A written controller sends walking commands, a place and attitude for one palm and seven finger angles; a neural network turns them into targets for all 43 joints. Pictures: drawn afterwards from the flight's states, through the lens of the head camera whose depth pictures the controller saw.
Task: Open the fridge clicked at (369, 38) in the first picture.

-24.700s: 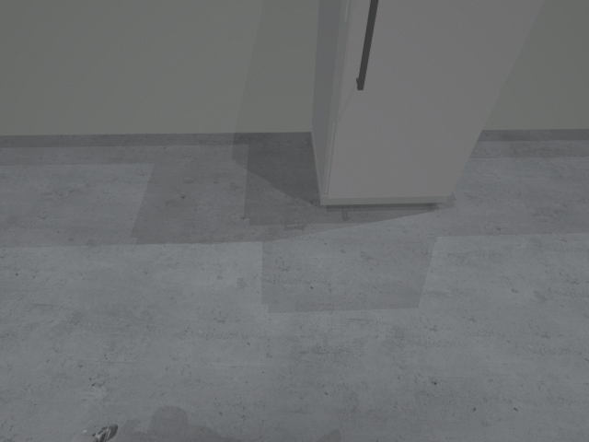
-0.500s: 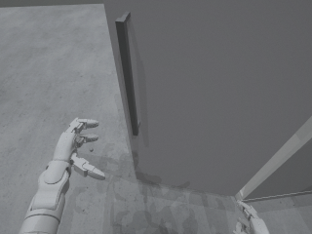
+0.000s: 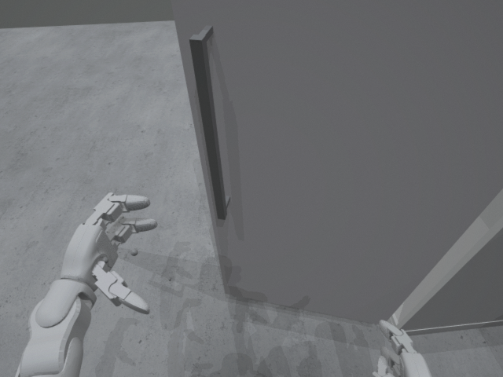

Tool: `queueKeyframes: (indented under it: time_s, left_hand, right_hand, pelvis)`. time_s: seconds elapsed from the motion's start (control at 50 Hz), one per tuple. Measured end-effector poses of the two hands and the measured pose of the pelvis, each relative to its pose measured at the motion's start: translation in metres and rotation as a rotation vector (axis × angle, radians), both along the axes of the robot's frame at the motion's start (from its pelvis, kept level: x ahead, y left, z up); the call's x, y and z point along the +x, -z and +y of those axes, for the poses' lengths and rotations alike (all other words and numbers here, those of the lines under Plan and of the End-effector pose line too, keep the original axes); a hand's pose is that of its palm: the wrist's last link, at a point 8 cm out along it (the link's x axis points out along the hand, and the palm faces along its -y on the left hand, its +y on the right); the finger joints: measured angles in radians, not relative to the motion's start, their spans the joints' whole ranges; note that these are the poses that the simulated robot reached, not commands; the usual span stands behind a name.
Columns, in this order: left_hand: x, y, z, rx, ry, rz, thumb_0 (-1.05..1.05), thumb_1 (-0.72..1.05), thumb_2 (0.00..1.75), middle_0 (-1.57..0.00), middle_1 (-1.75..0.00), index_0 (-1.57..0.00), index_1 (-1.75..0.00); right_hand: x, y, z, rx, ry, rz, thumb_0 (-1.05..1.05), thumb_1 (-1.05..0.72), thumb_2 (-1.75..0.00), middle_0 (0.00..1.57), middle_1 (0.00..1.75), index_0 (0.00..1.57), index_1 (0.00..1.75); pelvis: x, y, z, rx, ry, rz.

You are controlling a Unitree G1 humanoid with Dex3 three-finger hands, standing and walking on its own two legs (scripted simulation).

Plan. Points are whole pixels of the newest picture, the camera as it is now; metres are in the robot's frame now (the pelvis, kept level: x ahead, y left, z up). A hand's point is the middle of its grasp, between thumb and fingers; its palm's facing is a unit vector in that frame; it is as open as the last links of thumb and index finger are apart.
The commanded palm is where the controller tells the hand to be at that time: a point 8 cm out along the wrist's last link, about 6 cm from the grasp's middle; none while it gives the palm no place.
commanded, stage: draw the hand back to the body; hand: left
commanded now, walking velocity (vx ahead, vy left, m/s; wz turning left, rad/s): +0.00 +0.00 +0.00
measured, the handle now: (216, 143) +0.50 +0.10 +0.12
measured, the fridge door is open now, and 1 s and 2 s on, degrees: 73 73 73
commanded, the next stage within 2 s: step back with the hand held close in 1.30 s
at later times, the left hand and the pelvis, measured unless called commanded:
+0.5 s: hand (70, 263) +0.23 +0.25 +0.14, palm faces +0.34 -0.89 -0.32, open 12.9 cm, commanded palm +0.18 +0.28 +0.16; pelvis +0.00 +0.00 +0.02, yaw +0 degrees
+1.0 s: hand (3, 246) +0.21 +0.29 +0.19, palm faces +0.48 -0.77 -0.41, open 8.1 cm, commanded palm +0.17 +0.32 +0.21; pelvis +0.03 +0.01 +0.03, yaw +0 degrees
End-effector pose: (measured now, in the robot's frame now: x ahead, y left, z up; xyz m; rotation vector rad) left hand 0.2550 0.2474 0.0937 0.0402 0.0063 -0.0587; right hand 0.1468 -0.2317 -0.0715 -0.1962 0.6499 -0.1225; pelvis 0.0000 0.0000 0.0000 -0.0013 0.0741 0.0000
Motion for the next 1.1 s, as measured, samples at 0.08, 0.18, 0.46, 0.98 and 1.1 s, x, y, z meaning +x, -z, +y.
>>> queueKeyframes:
  time_s: [0.08, 0.18, 0.46, 0.98, 1.1]
  left_hand:
    - [-0.015, -0.009, 0.007, 0.008, -0.044, -0.007, -0.02, -0.54, 0.2, -0.25, -1.15, -0.26, -1.15]
    - [-0.029, -0.027, 0.013, 0.022, -0.05, -0.068, -0.02, -0.54, 0.21, -0.25, -1.15, -0.26, -1.15]
    - [-0.062, -0.053, 0.035, 0.274, -0.379, -0.029, -0.01, -0.22, 0.36, -0.24, -0.96, -0.25, -0.96]
    - [-0.084, -0.118, 0.073, 0.434, -0.541, -0.156, 0.01, 0.69, 0.8, -0.22, -0.42, -0.22, -0.42]
    - [-0.086, -0.113, 0.073, 0.419, -0.555, -0.139, 0.01, 0.83, 0.87, -0.21, -0.34, -0.21, -0.34]
  right_hand:
    - [-0.003, -0.004, -0.003, -0.008, 0.004, -0.012, 0.02, -0.9, -0.9, 0.2, 0.3, 0.2, 0.3]
    - [0.002, -0.01, -0.006, -0.02, -0.007, -0.046, 0.02, -0.9, -0.9, 0.2, 0.3, 0.2, 0.3]
    - [0.025, -0.028, 0.01, -0.036, -0.032, -0.05, 0.02, -0.9, -0.9, 0.2, 0.3, 0.2, 0.3]
    - [0.06, -0.032, 0.033, -0.005, -0.091, -0.019, 0.02, -0.9, -0.9, 0.2, 0.3, 0.2, 0.3]
    - [0.059, -0.031, 0.03, -0.012, -0.09, -0.004, 0.02, -0.9, -0.9, 0.2, 0.3, 0.2, 0.3]
  pelvis:
    - [0.0, -0.003, -0.002, 0.0, 0.0, -0.012]
    - [-0.002, -0.005, -0.004, -0.004, -0.008, -0.03]
    - [0.001, -0.023, 0.0, -0.001, -0.007, -0.091]
    - [0.029, -0.034, 0.011, 0.001, -0.004, -0.131]
    - [0.028, -0.035, 0.01, 0.002, -0.007, -0.13]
